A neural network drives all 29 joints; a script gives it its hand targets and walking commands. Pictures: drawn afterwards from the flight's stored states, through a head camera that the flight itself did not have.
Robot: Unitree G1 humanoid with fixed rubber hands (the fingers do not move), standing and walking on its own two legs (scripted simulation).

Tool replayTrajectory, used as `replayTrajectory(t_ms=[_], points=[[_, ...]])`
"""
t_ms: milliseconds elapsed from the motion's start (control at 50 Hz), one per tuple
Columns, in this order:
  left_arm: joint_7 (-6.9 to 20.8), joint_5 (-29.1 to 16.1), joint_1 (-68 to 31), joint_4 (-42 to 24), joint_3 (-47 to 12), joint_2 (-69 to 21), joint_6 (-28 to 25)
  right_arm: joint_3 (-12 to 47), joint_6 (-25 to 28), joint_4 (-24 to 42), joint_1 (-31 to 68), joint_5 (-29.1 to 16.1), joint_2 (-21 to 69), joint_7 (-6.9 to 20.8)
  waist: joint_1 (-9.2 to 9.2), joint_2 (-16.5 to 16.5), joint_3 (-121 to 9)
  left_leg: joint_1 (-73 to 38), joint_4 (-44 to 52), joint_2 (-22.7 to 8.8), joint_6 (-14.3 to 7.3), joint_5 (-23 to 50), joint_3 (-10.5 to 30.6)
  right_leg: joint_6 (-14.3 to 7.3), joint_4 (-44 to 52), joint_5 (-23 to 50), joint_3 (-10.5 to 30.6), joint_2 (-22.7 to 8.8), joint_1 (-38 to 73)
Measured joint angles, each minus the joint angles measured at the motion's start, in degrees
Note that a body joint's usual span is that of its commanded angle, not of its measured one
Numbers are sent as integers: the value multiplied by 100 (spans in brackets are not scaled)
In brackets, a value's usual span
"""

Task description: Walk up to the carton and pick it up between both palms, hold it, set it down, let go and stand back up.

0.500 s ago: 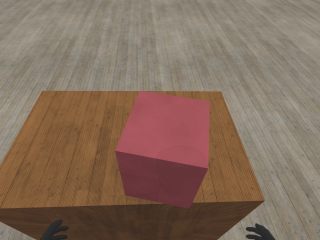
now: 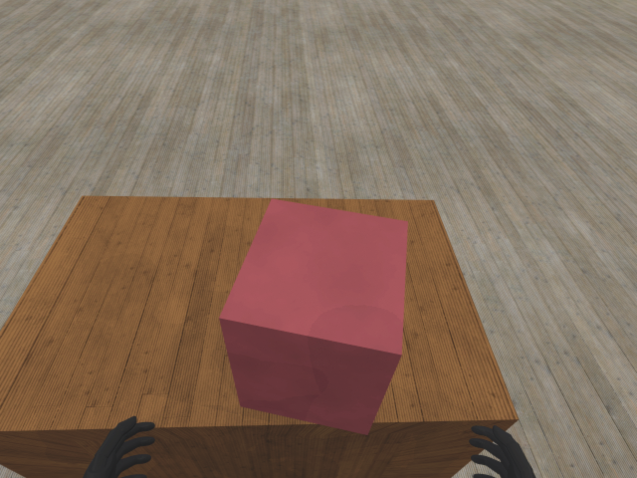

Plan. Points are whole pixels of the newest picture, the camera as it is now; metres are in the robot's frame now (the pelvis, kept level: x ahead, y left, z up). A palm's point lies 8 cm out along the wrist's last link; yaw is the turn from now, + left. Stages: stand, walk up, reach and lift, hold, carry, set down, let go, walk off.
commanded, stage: reach and lift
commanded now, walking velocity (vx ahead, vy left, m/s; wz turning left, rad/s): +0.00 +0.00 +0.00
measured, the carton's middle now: (320, 318) +0.36 +0.00 -0.02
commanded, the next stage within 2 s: none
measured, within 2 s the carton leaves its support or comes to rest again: neither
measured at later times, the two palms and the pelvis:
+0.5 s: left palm out of the picture +0.14 +0.24 -0.02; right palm out of the picture +0.14 -0.18 -0.01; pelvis +0.00 +0.02 +0.00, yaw +0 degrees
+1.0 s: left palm (119, 429) +0.19 +0.22 +0.03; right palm (485, 428) +0.19 -0.18 +0.03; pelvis +0.00 +0.00 +0.00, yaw +1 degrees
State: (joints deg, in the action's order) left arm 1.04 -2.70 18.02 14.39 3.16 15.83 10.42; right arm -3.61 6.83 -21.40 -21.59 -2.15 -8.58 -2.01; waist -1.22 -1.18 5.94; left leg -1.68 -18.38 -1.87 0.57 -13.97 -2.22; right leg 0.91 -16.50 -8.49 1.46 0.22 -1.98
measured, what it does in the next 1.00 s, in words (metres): stands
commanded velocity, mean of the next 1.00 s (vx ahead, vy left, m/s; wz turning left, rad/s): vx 0.00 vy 0.00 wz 0.00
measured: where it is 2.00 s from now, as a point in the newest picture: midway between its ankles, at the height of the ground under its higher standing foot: outside the picture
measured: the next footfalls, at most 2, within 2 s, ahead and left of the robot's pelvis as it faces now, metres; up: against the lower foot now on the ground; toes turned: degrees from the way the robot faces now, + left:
none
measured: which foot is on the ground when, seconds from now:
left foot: down 0.00-1.00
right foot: down 0.00-1.00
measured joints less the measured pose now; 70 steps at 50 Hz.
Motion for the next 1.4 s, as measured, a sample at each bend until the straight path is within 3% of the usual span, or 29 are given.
replayTrajectory(t_ms=[140, 380, 500, 600, 760, 880, 1080, 1280, 1400], points=[[227, -318, 209, -118, -81, 161, -572, 294, 235, 380, -309, -156, 433, -291, 3, 57, 13, 136, -9, 23, -16, 23, 46, 22, 107, 66, -45, -27, -63], [226, -809, 561, -537, -584, 180, -1336, 184, 712, 710, -473, -410, 455, -372, 84, 189, -126, 157, -241, 106, -112, -116, 16, 92, 90, 48, -11, -110, 10], [262, -889, 539, -553, -686, 149, -1424, 328, 533, 1083, -566, -567, 413, -435, -20, 109, -102, 72, -251, 122, -134, -111, -5, 112, 27, 30, 11, -124, 65], [172, -1029, 651, -928, -752, 259, -1566, 462, 451, 1545, -709, -578, 608, -490, -115, 6, -113, 186, -344, 113, -114, -114, 48, 61, -72, 3, -39, -116, -32], [133, -1270, 487, -1117, -994, 326, -1603, 532, 85, 1885, -603, -550, 904, -692, -132, 128, -92, 240, -433, 104, -104, -143, 116, 3, -244, -91, -103, -108, -101], [182, -1455, 202, -1240, -1039, 311, -1247, 541, -413, 2228, -309, -439, 794, -895, -41, 274, -188, 230, -384, 70, -53, -156, 155, 26, -271, -150, -141, -78, -117], [449, -1231, -165, -1743, -260, 363, -537, 837, -902, 2952, -177, -721, 558, -1192, -80, 126, -69, 195, -135, -31, 39, -74, 168, -33, -82, -105, -162, 21, -111], [419, -1296, -448, -2160, -278, 409, -99, 738, -1012, 3172, 15, -874, 462, -1161, 118, 80, -103, 335, -133, 36, -44, -62, 80, 45, 92, 32, -72, -41, -199], [242, -1199, -1031, -2199, -327, 135, 600, 570, -1591, 3153, 711, -992, 168, -982, 154, 160, -224, 239, -100, 127, -140, -79, -59, 94, 81, 33, 70, -121, -168]])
